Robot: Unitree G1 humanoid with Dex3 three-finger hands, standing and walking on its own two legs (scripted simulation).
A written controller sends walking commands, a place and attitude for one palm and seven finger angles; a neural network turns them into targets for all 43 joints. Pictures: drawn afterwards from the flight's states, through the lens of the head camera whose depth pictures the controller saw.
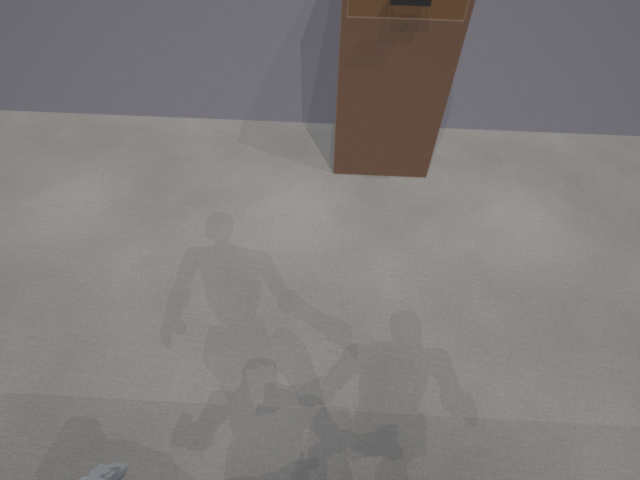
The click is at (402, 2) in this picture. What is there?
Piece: drawer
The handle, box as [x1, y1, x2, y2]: [390, 0, 431, 6]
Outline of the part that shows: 390,4 429,6 431,0 390,0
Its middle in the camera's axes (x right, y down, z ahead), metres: +0.31 -0.84 +1.35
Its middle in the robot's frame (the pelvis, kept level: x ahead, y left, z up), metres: +1.59 -0.24 +0.04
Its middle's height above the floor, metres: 0.81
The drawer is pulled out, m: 0.00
